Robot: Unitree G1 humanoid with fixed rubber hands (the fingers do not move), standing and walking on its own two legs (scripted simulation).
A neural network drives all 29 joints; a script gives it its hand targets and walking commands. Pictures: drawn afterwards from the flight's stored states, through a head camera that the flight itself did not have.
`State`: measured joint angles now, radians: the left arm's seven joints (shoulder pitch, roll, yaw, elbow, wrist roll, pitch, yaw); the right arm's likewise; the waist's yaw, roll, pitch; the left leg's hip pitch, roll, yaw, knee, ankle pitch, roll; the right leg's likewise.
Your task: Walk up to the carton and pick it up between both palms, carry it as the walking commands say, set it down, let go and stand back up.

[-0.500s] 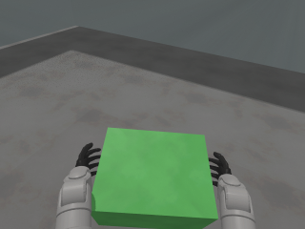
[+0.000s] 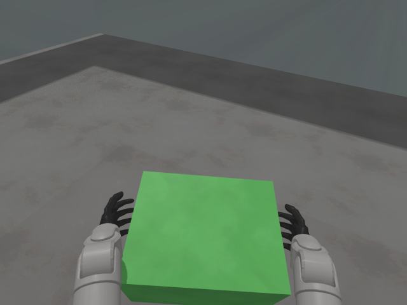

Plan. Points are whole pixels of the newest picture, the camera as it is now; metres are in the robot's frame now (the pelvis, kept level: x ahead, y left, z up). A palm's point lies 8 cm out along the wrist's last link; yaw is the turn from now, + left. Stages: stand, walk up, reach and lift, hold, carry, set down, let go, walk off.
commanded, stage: hold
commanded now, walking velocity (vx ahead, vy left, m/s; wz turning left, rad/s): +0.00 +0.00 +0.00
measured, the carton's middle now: (203, 240) +0.29 +0.00 -0.03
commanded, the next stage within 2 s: carry in 0.18 s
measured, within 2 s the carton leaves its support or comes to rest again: neither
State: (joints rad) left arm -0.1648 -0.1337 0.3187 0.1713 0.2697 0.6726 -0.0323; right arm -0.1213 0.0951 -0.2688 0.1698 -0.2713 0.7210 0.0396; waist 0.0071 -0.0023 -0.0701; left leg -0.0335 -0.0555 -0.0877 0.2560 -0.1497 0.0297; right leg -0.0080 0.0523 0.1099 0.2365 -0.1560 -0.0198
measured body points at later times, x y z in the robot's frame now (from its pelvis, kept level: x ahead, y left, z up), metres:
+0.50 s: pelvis -0.02 -0.01 -0.03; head -0.05 -0.01 +0.42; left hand +0.31 +0.14 +0.05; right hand +0.25 -0.23 +0.04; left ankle +0.00 +0.10 -0.75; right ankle -0.01 -0.10 -0.75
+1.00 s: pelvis -0.04 +0.03 -0.01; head -0.01 +0.04 +0.43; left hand +0.38 +0.06 +0.09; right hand +0.22 -0.28 +0.09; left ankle -0.03 +0.12 -0.75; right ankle -0.09 -0.08 -0.71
